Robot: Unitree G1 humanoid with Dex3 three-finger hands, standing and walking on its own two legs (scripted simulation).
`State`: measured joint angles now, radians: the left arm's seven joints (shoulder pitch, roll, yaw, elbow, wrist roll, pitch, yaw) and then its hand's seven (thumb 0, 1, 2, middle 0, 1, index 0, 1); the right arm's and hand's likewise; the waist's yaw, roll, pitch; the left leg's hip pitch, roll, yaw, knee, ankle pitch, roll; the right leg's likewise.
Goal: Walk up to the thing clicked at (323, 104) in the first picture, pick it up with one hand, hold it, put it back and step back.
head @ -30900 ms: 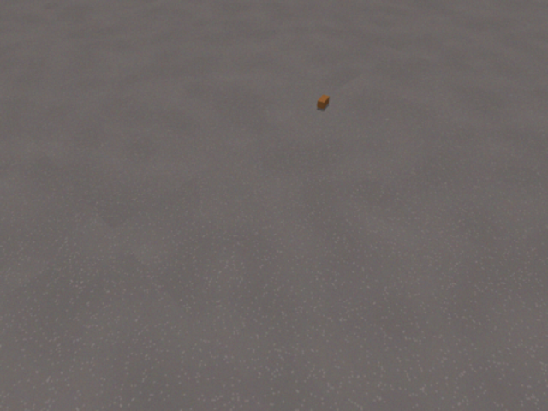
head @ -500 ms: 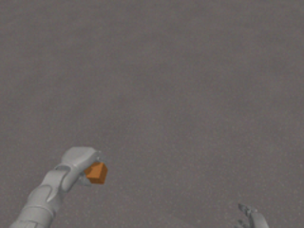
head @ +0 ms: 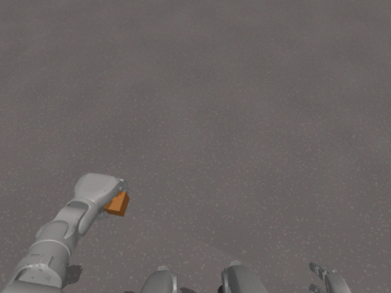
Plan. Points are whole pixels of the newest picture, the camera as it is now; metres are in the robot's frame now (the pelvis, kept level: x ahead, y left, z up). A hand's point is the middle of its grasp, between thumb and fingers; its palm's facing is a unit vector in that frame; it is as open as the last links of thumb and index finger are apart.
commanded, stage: crouch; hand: left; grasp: from above
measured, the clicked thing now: (107, 201) +0.36 +0.22 -0.11
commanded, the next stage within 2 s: lower in 1.50 s
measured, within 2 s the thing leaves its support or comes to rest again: neither
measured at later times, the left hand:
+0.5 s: hand (123, 217) +0.38 +0.24 -0.32, palm faces -0.46 +0.11 -0.88, open 7.8 cm
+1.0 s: hand (128, 221) +0.40 +0.26 -0.45, palm faces -0.46 +0.08 -0.88, open 7.7 cm
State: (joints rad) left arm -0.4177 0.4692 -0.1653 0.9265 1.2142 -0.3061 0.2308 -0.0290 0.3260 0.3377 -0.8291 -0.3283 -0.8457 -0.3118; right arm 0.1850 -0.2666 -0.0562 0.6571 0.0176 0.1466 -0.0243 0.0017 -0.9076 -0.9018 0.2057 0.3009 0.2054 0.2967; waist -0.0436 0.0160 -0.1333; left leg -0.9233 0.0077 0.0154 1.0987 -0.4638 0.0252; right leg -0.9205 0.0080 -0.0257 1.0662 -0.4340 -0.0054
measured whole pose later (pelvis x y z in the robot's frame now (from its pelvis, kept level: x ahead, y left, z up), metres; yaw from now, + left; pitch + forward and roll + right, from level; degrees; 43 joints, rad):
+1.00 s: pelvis -0.05 +0.01 -0.29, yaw -4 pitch +37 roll -7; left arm -0.85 0.70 0.05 1.30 1.37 -0.38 0.36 -0.03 0.35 0.22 -0.91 -0.22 -0.94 -0.18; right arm 0.15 -0.24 -0.02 0.74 -0.13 -0.02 0.12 0.00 -0.92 -0.91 0.21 0.30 0.21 0.30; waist -0.19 0.00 -0.13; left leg -2.15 0.01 -0.04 2.20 -0.70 0.05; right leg -2.10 -0.02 -0.10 2.12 -0.66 -0.01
